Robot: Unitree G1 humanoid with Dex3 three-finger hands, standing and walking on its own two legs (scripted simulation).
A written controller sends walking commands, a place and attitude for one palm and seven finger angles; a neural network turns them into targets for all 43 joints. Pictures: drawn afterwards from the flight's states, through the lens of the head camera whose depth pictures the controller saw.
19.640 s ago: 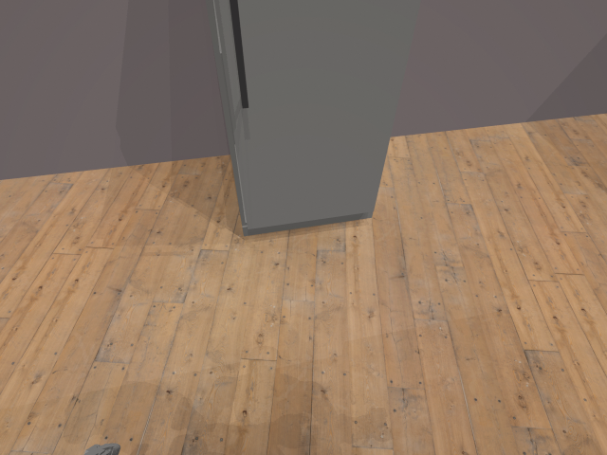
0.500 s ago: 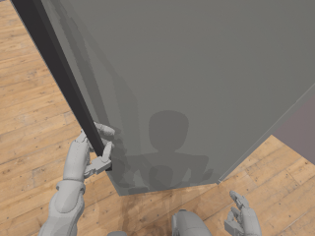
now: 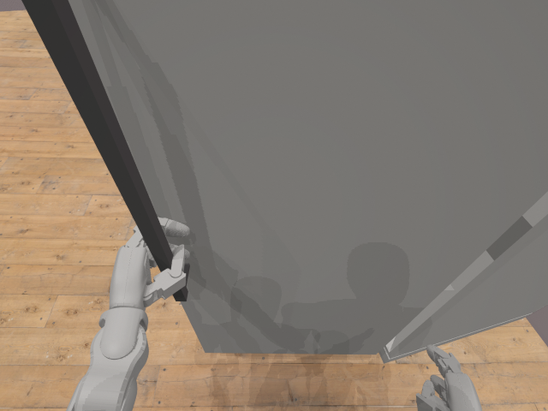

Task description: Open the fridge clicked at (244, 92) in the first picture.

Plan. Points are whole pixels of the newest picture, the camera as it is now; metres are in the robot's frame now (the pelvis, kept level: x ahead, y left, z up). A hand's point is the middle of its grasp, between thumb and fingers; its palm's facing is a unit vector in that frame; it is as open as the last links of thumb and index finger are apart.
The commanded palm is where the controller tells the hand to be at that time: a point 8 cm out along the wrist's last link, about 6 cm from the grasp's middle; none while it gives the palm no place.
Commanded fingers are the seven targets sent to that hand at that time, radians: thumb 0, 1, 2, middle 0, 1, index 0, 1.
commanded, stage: stop walking and hold the door back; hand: left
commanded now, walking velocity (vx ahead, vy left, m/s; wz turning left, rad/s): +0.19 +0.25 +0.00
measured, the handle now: (148, 198) +0.32 +0.19 +0.16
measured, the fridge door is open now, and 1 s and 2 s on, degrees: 74 69 69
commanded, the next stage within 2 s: loosen the grip on the handle in 1.26 s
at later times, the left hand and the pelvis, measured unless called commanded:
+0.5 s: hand (180, 241) +0.33 +0.17 +0.05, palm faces +0.22 -0.94 -0.25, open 5.5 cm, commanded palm +0.29 +0.23 +0.05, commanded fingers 0.00 0.90 0.90 -0.45 -1.40 -0.45 -1.40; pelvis -0.07 -0.04 +0.00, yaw +4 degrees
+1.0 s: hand (177, 248) +0.32 +0.17 +0.05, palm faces +0.09 -0.98 -0.19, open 5.4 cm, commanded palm +0.28 +0.24 +0.05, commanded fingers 0.00 0.90 0.90 -0.45 -1.40 -0.45 -1.40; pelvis -0.05 +0.02 -0.01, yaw +0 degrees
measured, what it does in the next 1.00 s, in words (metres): steps on the spot: left foot, then right foot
